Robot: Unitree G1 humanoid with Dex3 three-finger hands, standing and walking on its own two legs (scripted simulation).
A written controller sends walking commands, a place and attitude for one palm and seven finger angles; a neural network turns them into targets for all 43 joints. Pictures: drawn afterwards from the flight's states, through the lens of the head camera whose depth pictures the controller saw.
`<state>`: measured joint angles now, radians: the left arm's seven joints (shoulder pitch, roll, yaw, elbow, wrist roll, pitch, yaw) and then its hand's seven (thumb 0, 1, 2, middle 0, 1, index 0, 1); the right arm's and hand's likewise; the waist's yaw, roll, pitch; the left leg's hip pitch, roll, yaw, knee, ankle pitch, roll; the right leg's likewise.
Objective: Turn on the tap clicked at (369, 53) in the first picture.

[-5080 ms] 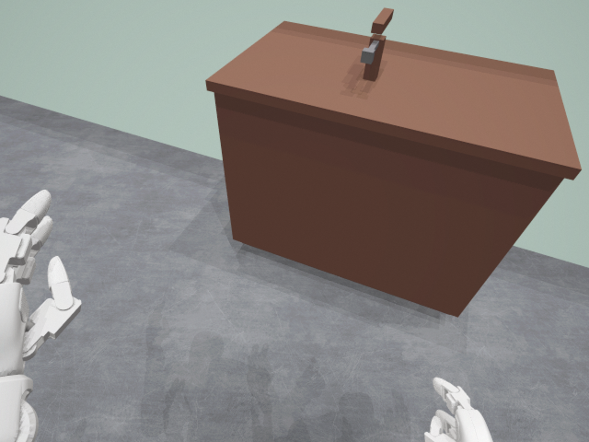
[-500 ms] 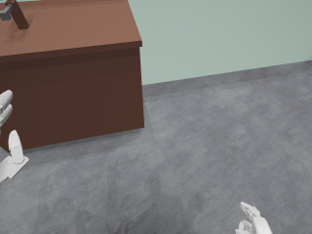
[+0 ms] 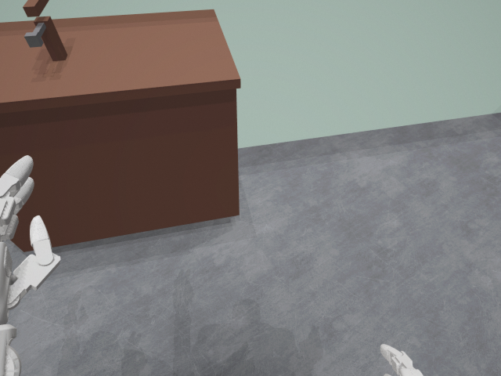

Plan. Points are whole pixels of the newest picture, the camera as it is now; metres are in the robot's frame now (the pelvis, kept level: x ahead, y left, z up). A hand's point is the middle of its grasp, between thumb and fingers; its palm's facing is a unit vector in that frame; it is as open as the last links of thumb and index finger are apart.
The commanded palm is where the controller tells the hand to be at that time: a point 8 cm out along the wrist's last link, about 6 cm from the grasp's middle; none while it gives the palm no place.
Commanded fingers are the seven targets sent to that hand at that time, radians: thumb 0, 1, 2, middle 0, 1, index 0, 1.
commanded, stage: take the last steps up to it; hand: left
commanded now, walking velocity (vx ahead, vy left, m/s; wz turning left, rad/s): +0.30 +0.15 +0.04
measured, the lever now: (34, 39) +0.84 +0.61 +0.13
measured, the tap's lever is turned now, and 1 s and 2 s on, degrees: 0 0 0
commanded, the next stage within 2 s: come to a stop and stand still in 1.76 s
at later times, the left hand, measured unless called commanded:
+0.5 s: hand (39, 200) +0.29 +0.30 +0.16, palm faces +0.40 -0.79 -0.45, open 7.4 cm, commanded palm +0.24 +0.34 +0.18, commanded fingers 0.00 0.90 0.90 -0.20 -0.30 -0.20 -0.30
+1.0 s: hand (29, 135) +0.41 +0.37 +0.17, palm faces +0.41 -0.76 -0.50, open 7.4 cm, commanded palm +0.36 +0.41 +0.18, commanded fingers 0.00 0.90 0.90 -0.20 -0.30 -0.20 -0.30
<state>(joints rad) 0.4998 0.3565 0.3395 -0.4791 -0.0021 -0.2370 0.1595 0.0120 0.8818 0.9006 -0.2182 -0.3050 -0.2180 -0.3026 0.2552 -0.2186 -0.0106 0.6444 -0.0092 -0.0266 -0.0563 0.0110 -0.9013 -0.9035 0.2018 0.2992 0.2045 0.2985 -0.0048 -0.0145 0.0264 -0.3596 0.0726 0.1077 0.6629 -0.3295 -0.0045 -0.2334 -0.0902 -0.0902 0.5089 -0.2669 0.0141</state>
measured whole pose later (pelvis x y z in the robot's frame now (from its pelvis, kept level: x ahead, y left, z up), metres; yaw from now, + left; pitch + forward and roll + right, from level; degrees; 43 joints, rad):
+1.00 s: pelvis +0.20 +0.13 -0.01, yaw +1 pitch +0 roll +0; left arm 0.47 0.38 0.37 -0.45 -0.02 -0.24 0.14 0.01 0.88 0.90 -0.22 -0.30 -0.22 -0.30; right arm 0.21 -0.18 0.00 0.67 0.00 -0.07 -0.04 0.01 -0.90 -0.90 0.20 0.30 0.21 0.30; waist 0.01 0.07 0.05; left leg -0.39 0.04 0.10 0.95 -0.42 0.00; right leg -0.31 -0.06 -0.19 0.64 -0.32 -0.04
